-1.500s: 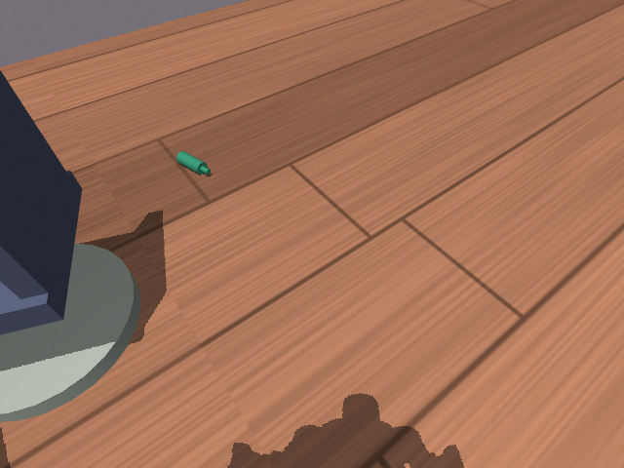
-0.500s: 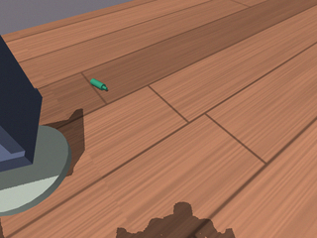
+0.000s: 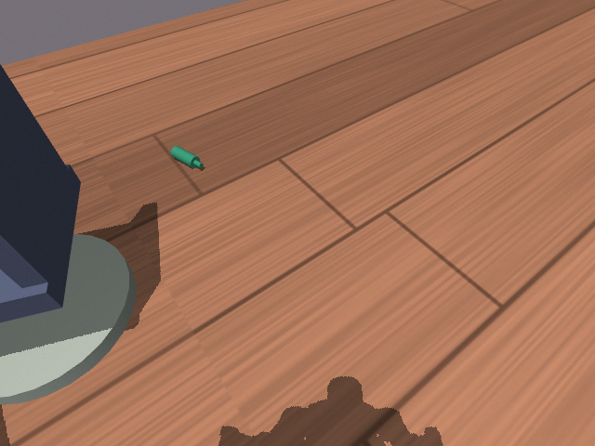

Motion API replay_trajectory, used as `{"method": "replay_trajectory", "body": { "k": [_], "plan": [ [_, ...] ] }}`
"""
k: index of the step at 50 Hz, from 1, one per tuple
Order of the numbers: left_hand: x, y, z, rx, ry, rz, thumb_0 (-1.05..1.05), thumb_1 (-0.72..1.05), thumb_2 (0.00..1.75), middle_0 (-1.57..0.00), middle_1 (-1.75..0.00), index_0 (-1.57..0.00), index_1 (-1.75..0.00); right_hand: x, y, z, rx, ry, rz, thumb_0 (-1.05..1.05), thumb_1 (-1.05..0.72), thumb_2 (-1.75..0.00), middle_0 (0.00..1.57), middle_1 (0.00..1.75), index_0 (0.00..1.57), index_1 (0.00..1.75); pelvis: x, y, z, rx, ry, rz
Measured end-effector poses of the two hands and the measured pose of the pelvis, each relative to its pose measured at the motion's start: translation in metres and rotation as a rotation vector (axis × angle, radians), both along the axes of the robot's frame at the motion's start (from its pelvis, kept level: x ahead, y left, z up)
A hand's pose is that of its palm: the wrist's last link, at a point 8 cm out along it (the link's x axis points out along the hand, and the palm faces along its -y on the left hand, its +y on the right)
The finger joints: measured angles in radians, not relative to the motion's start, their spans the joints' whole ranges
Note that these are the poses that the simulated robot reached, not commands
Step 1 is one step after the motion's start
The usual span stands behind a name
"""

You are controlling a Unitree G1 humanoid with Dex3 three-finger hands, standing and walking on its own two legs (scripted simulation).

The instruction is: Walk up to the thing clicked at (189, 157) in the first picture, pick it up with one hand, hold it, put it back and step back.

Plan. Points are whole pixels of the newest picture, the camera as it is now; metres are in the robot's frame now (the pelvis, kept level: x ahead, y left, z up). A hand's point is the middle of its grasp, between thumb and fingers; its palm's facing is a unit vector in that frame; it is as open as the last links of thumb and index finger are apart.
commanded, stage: stand
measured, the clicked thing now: (188, 158) +1.52 +0.63 -0.75
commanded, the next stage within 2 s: walk up in 0.92 s
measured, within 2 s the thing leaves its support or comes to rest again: neither
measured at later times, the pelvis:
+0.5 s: pelvis +0.00 +0.00 +0.00, yaw +0 degrees
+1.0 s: pelvis +0.01 +0.00 +0.00, yaw +0 degrees
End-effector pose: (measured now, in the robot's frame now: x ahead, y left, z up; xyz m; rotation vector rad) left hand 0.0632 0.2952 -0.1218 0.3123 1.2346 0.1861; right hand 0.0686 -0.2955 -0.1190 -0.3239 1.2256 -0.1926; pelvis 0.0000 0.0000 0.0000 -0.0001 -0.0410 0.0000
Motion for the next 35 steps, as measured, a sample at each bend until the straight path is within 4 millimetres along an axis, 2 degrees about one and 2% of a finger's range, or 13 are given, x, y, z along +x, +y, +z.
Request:
{"method": "replay_trajectory", "body": {
  "k": [15, 35],
  "plan": [
    [0.0025, -0.0005, 0.0008, 0.001, -0.009, 0.001, 0.01, 0.91, 0.9, -0.2, -0.3, -0.2, -0.3, 0.0046, -0.0005, 0.001, -0.001, -0.012, 0.004, 0.01, -0.9, -0.9, 0.2, 0.3, 0.21, 0.3, 0.0009, -0.0009, 0.0001, 0.0, -0.003, 0.001],
    [-0.0012, -0.0007, -0.0001, 0.001, 0.008, 0.005, 0.01, 0.91, 0.9, -0.2, -0.3, -0.2, -0.3, -0.0008, -0.0017, 0.0001, -0.001, 0.007, -0.002, 0.01, -0.9, -0.9, 0.2, 0.3, 0.21, 0.3, 0.0015, -0.0016, 0.0004, -0.001, 0.0, 0.0]
  ]
}}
